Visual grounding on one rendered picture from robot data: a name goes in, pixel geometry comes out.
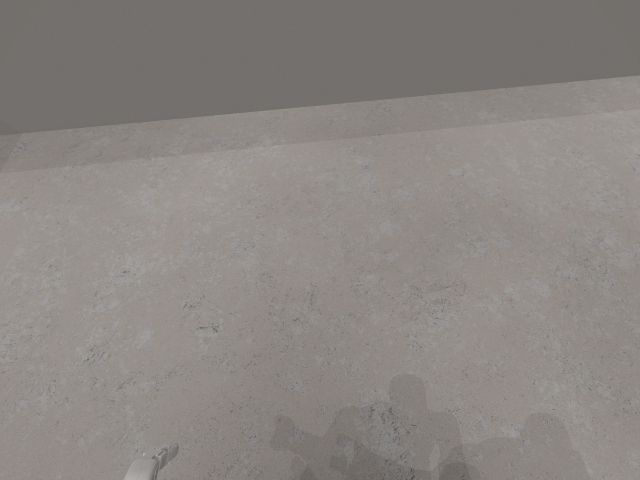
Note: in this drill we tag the robot left hand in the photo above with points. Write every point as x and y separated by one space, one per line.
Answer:
152 461

